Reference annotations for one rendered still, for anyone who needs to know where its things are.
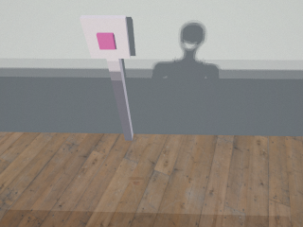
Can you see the panel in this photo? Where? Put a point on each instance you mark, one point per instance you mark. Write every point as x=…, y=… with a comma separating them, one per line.
x=117, y=24

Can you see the button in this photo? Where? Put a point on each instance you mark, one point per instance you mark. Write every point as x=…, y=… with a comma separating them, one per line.
x=106, y=41

